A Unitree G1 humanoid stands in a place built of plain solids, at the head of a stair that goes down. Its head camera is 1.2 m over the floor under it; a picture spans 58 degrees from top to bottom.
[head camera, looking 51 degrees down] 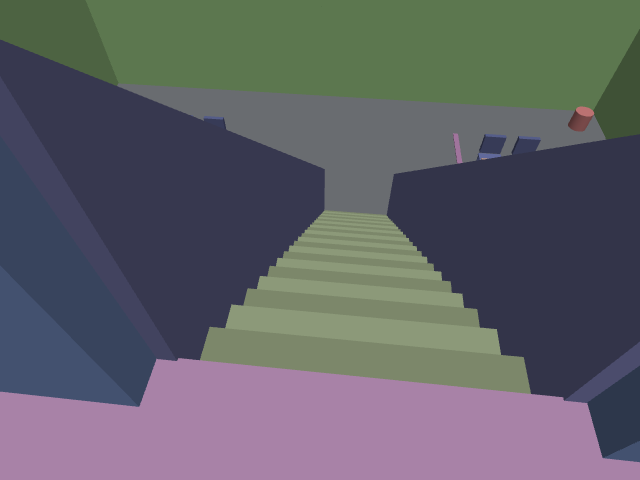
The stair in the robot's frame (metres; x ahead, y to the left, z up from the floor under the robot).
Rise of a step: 0.19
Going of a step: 0.20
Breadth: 1.09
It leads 6 degrees to the right of straight ahead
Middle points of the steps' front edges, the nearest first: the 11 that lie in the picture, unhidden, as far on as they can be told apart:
0.47 -0.13 0.00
0.67 -0.15 -0.19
0.88 -0.17 -0.38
1.08 -0.19 -0.57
1.28 -0.21 -0.76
1.49 -0.23 -0.95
1.69 -0.26 -1.14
1.89 -0.28 -1.33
2.09 -0.30 -1.52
2.30 -0.32 -1.71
2.50 -0.34 -1.90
